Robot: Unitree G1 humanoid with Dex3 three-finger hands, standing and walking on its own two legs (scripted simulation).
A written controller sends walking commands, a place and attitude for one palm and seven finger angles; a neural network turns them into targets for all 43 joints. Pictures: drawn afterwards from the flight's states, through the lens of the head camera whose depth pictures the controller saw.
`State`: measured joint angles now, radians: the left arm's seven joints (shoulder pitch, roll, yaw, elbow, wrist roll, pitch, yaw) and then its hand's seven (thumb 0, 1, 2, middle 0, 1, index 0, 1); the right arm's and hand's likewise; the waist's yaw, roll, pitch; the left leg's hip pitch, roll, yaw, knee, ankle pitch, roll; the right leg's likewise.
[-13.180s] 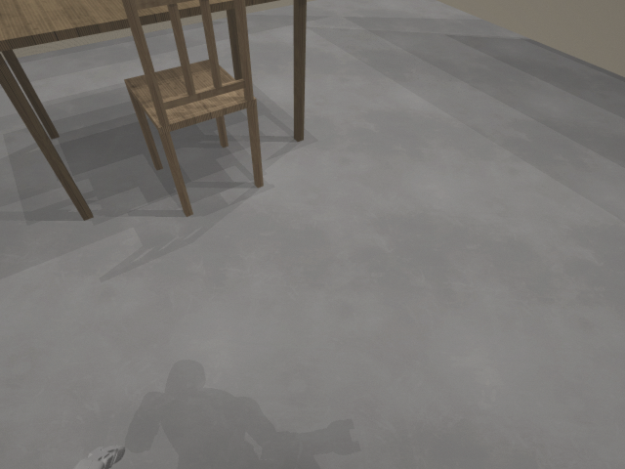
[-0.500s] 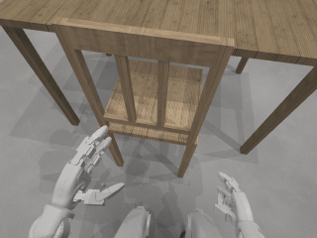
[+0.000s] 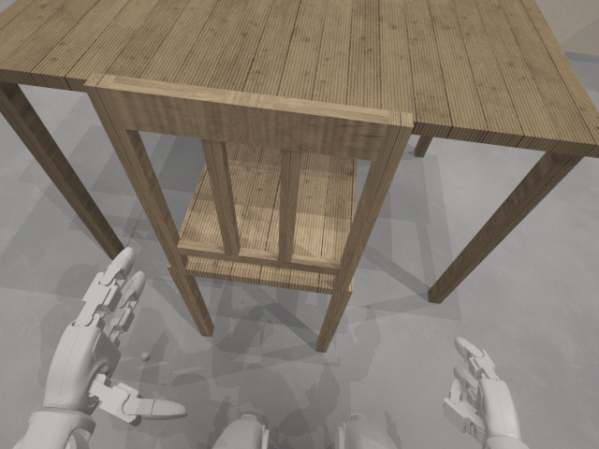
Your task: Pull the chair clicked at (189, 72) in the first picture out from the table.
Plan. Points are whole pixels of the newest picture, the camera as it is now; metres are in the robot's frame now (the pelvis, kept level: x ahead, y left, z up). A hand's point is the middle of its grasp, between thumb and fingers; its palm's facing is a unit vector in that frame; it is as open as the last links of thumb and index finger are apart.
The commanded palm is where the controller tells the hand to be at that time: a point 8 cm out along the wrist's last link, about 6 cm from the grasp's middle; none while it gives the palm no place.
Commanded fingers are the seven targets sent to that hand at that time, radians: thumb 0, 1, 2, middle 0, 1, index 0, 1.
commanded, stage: raise the hand toward the chair's back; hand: left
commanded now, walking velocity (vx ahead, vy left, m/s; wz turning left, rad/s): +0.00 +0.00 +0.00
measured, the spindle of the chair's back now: (224, 204) +0.47 +0.15 +0.00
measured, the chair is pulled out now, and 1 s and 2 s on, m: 0.00 0.00 0.00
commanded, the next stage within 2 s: aim the fingers beside a spindle in 0.88 s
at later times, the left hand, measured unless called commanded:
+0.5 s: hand (140, 332) +0.25 +0.20 +0.04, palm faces -0.08 -1.00 -0.04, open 16.9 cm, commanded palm +0.22 +0.26 +0.05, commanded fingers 0.00 -0.50 0.30 -0.06 -0.08 -0.06 -0.08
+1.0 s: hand (129, 329) +0.24 +0.21 +0.06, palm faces -0.02 -1.00 -0.07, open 16.9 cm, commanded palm +0.23 +0.26 +0.05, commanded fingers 0.00 -0.50 0.30 -0.06 -0.08 -0.06 -0.08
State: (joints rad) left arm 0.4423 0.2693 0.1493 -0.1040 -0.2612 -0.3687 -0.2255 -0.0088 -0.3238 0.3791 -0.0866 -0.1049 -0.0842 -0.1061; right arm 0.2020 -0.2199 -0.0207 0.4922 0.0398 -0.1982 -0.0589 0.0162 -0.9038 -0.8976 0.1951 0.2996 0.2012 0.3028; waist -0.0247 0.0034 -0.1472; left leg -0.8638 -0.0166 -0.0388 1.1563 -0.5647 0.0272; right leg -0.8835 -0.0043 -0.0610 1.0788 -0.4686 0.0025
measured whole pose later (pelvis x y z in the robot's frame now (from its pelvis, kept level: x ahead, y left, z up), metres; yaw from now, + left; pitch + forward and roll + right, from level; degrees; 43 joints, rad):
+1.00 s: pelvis +0.00 +0.00 +0.01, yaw +0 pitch +15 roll -3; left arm 0.29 0.29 0.23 0.09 -0.30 -0.42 -0.33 -0.02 -0.50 0.30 -0.07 -0.08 -0.07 -0.08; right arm 0.23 -0.23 0.02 0.54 0.03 -0.21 -0.04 0.01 -0.90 -0.90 0.20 0.30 0.20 0.30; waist -0.02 0.02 -0.15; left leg -0.82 -0.02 -0.04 1.10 -0.54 0.03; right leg -0.84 -0.01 -0.06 1.02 -0.45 0.00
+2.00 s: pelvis +0.00 -0.01 -0.01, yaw +0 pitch +20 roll -2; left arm 0.03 0.24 0.15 0.27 -0.23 -0.46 -0.24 -0.02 -0.50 0.30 -0.07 -0.08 -0.06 -0.08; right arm 0.21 -0.25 0.01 0.56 0.01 -0.15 -0.03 0.01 -0.90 -0.90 0.20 0.30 0.20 0.30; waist -0.04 0.02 -0.15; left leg -0.98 -0.02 -0.04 1.20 -0.57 0.01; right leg -1.01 -0.01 -0.06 1.15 -0.49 -0.01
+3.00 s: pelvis -0.01 -0.01 -0.02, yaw +0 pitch +22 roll -2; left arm -0.09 0.21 0.08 0.34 -0.14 -0.48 -0.12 -0.02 -0.50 0.30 -0.07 -0.08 -0.07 -0.08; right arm 0.20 -0.25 0.01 0.56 0.00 -0.06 -0.01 0.01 -0.90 -0.90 0.20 0.30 0.20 0.30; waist -0.05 0.02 -0.17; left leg -1.04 -0.02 -0.02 1.25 -0.59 0.03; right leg -1.08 -0.01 -0.04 1.20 -0.50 0.00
